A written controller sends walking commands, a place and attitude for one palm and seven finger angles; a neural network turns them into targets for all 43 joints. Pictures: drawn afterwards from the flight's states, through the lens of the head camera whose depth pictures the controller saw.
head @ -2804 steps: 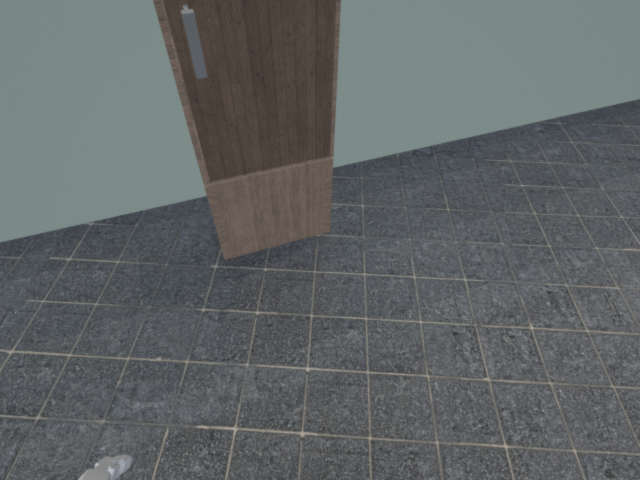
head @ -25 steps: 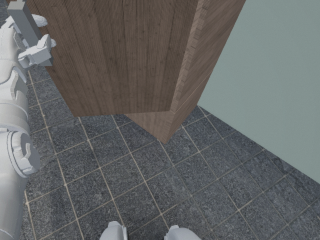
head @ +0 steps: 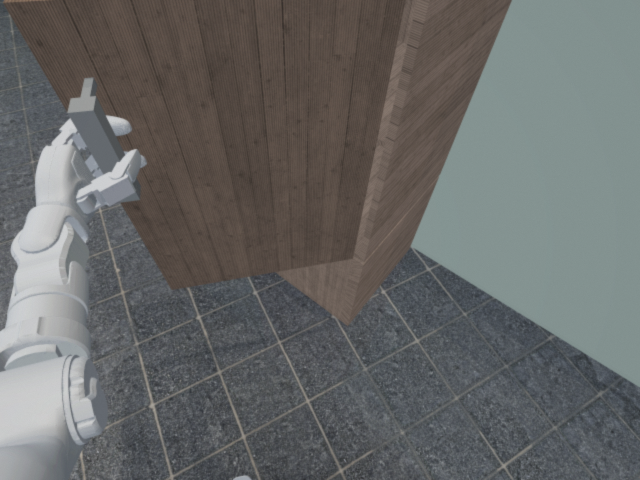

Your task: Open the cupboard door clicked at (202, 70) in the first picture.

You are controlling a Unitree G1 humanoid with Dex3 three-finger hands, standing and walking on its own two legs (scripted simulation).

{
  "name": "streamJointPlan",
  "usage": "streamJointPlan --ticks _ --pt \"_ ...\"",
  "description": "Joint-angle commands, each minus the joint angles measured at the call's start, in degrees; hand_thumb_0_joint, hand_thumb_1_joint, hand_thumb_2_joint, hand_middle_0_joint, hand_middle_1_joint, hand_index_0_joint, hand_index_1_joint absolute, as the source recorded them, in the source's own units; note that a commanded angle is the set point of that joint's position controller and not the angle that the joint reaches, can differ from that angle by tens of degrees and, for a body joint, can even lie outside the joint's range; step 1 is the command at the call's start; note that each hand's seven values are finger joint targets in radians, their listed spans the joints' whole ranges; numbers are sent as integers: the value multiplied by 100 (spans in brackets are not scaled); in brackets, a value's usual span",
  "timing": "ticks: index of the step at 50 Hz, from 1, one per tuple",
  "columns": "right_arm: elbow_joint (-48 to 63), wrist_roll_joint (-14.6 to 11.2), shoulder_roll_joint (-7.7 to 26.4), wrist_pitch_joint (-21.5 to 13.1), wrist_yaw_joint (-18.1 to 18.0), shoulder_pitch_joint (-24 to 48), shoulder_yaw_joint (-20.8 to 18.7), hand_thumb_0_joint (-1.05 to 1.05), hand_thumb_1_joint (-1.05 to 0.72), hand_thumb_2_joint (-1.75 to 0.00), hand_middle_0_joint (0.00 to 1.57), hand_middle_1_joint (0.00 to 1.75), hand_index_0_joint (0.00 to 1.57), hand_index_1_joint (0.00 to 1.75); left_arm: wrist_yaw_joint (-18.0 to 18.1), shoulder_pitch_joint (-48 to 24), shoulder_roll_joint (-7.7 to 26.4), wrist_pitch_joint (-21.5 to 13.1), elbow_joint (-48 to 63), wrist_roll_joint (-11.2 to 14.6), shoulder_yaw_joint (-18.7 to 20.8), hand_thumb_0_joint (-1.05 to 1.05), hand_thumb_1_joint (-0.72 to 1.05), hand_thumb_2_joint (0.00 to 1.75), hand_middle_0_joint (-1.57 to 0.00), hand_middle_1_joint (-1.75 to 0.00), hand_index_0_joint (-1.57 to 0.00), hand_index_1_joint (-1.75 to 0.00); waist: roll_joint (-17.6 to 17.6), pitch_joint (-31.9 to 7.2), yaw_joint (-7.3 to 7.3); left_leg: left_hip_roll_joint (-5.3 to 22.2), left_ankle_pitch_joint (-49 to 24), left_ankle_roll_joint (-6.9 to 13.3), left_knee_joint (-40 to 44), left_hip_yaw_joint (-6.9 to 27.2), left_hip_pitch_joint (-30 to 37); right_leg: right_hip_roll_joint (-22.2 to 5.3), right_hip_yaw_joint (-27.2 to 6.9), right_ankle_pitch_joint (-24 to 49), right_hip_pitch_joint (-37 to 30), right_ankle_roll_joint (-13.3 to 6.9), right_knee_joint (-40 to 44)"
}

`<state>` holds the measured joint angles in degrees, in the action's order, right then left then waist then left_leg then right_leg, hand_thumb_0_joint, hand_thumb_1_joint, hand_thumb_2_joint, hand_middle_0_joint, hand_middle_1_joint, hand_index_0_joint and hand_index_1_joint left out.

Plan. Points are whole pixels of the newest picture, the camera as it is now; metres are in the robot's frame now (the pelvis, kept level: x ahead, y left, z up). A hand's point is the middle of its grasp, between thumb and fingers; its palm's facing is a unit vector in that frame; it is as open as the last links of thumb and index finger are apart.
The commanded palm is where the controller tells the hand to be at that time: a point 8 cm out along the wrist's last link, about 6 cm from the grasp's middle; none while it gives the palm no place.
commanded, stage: pull the door open along its arc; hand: left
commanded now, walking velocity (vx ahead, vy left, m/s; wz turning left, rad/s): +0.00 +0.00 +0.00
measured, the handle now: (110, 142) +0.52 +0.23 +0.13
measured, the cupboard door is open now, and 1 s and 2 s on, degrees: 51 88 90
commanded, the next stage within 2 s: open thumb and fingers to let go in 0.76 s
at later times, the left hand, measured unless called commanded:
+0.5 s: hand (174, 255) +0.35 +0.13 +0.12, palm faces +0.45 -0.89 +0.01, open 6.4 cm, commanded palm +0.28 +0.17 +0.12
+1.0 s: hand (241, 312) +0.28 +0.06 +0.12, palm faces +0.41 -0.91 +0.00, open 6.6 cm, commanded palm +0.23 +0.11 +0.12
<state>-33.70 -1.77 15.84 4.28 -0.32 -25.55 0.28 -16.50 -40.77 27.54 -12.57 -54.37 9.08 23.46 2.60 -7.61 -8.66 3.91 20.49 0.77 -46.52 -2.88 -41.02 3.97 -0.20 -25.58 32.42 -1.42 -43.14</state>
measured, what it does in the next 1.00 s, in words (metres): stands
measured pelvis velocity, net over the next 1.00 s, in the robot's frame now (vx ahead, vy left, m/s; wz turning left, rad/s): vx -0.02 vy -0.04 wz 0.10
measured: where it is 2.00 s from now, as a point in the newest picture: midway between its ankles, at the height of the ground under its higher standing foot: outside the picture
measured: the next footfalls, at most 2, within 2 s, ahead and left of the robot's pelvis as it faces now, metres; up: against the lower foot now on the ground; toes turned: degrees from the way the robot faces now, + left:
none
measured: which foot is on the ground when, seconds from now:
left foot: down 0.00-1.00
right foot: down 0.00-1.00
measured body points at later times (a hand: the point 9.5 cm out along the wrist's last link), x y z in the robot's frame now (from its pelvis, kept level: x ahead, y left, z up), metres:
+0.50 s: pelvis -0.01 -0.02 +0.01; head -0.02 -0.03 +0.46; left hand +0.32 +0.18 +0.12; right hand +0.16 -0.24 -0.08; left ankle +0.01 +0.11 -0.70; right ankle -0.06 -0.11 -0.70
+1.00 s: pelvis -0.02 -0.04 +0.01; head -0.03 -0.06 +0.46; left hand +0.25 +0.11 +0.12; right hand +0.18 -0.24 -0.08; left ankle +0.01 +0.11 -0.70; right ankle -0.06 -0.11 -0.70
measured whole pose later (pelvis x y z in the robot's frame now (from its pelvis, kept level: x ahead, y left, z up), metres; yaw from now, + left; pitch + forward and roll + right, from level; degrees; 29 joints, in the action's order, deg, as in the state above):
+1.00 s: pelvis -0.02 -0.04 +0.01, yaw +6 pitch +0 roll +1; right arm -35.3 2.0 11.3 4.6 -0.8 -8.8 0.4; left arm 30.2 0.0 -4.4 0.9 -2.0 -0.8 -11.1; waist 2.6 -2.7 -0.2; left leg 1.4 15.5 -1.8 -37.9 1.4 -22.1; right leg 2.3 4.4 -24.8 13.6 -4.0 -38.5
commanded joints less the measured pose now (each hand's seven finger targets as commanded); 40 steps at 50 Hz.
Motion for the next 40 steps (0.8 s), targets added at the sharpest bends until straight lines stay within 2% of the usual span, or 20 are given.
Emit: streamJointPlan --ticks 1,3,4,5,6,10,12,13,14,15,16,17,19,21,25,29,30,32,36,40 --pt "835 -86 900 -197 -25 -78 -338 0 -90 -90 20 30 20 30 -85 -477 1410 -287 2137 432 262 0 90 90 -40 -135 -40 -135 145 -2161 684 -367 -2951 236 231 168 2211 -8 137 4148 -1086 98 361" --pt "917 -103 865 -235 -31 99 -339 0 -90 -90 20 30 20 30 -63 -40 1319 -176 2467 509 281 0 90 90 -40 -135 -40 -135 -85 -2011 737 -377 -2809 226 328 142 2150 -52 117 4333 -1232 157 388" --pt "957 -101 691 -298 -20 253 -325 0 -90 -90 20 30 20 30 548 -83 1145 -50 2866 777 826 0 90 90 -40 -135 -40 -135 -166 -2018 1108 -389 -2734 169 403 104 2028 -49 178 4133 -1301 170 448" --pt "964 -96 663 -356 2 363 -315 0 -90 -90 20 30 20 30 901 189 650 104 2988 729 471 0 90 90 -40 -135 -40 -135 -108 -1798 978 -394 -2674 139 490 87 2073 -41 211 4004 -1267 167 484" --pt "949 -94 602 -413 26 439 -313 0 -90 -90 20 30 20 30 1312 296 444 169 3302 733 514 0 90 90 -40 -135 -40 -135 -75 -1693 1062 -379 -2747 114 501 105 2094 -32 270 3816 -1239 136 508" --pt "907 -4 513 -471 141 690 -325 0 -90 -90 20 30 20 30 2390 1031 -436 439 4178 314 37 0 90 90 -40 -135 -40 -135 -122 -1645 1022 -357 -2962 53 542 106 2350 -63 299 3849 -1219 140 491" --pt "854 58 482 -437 151 834 -311 0 -90 -90 20 30 20 30 2932 1068 -711 553 4295 24 -193 0 90 90 -40 -135 -40 -135 -356 -1428 958 -364 -2621 53 584 121 2248 -94 285 3642 -1194 152 547" --pt "846 87 470 -408 150 940 -300 0 -90 -90 20 30 20 30 3178 928 -891 619 4426 -96 -359 0 90 90 -40 -135 -40 -135 -338 -1397 895 -368 -2441 57 597 119 2265 -126 259 3518 -1152 162 583" --pt "835 124 452 -373 143 1030 -287 0 -90 -90 20 30 20 30 3424 840 -994 685 4491 -248 -475 0 90 90 -40 -135 -40 -135 -378 -1351 888 -359 -2292 47 628 156 2273 -140 260 3281 -1125 147 603" --pt "857 147 417 -338 148 1146 -273 0 -90 -90 20 30 20 30 3644 849 -1208 752 4638 -400 -682 0 90 90 -40 -135 -40 -135 -209 -1337 906 -359 -2220 41 653 154 2329 -155 257 3114 -1093 122 620" --pt "836 193 421 -307 129 1154 -279 0 -90 -90 20 30 20 30 3828 836 -1218 806 4697 -601 -830 0 90 90 -40 -135 -40 -135 -328 -1299 841 -359 -2115 62 639 176 2332 -171 241 2983 -1088 126 663" --pt "856 198 386 -282 128 1284 -269 0 -90 -90 20 30 20 30 3965 853 -1422 857 4800 -684 -1019 0 90 90 -40 -135 -40 -135 -230 -1312 838 -360 -2032 62 673 172 2400 -205 214 2916 -1065 122 698" --pt "856 230 352 -237 97 1431 -241 0 -90 -90 20 30 20 30 4178 943 -1801 986 4817 -757 -1342 0 90 90 -40 -135 -40 -135 -374 -1248 791 -360 -1816 47 723 178 2418 -243 212 2722 -1094 125 811" --pt "824 266 353 -214 40 1457 -252 0 -90 -90 20 30 20 30 4219 903 -1979 999 4976 -780 -1603 0 90 90 -40 -135 -40 -135 -588 -1157 700 -338 -1706 55 745 196 2460 -256 174 2675 -1133 142 922" --pt "876 258 264 -217 -10 1700 -214 0 -90 -90 20 30 20 30 4097 1303 -2444 954 5374 -718 -2136 0 90 90 -40 -135 -40 -135 -415 -1031 774 -348 -1632 25 839 181 2579 -334 132 2799 -1278 140 1000" --pt "967 261 185 -270 -6 1848 -191 0 -90 -90 20 30 20 30 4063 2018 -2840 872 6002 -674 -2571 0 90 90 -40 -135 -40 -135 -482 -998 870 -362 -1676 22 914 189 2690 -392 116 3027 -1511 163 1046" --pt "1002 267 173 -287 9 1878 -191 0 -90 -90 20 30 20 30 4082 2182 -2903 849 6250 -681 -2669 0 90 90 -40 -135 -40 -135 -438 -1041 892 -367 -1704 21 923 189 2729 -405 117 3070 -1555 165 1036" --pt "1034 259 148 -296 28 1950 -180 0 -90 -90 20 30 20 30 4136 2565 -3053 867 6507 -730 -2910 0 90 90 -40 -135 -40 -135 -508 -798 871 -352 -1619 32 960 203 2730 -411 138 2883 -1517 156 1115" --pt "1065 310 111 -341 55 2072 -175 0 -90 -90 20 30 20 30 4330 3229 -3241 912 6818 -869 -3200 0 90 90 -40 -135 -40 -135 -929 -475 877 -367 -1430 46 939 248 2690 -503 47 2752 -1514 221 1325" --pt "1016 344 49 -346 68 2206 -152 0 -90 -90 20 30 20 30 4588 3164 -3338 938 7071 -1132 -3451 0 90 90 -40 -135 -40 -135 -890 -314 839 -418 -1269 46 872 265 2691 -625 -113 2423 -1388 226 1472"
